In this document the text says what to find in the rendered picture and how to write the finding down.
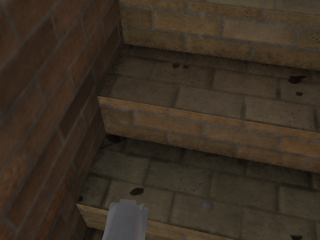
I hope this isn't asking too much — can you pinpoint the left robot thigh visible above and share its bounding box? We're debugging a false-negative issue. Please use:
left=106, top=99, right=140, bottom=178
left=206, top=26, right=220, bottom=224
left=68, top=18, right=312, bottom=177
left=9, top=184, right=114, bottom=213
left=102, top=199, right=148, bottom=240

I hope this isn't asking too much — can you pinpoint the left robot shin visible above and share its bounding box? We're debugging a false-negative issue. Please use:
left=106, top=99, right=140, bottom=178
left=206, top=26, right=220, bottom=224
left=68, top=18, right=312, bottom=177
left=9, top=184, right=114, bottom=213
left=107, top=202, right=119, bottom=219

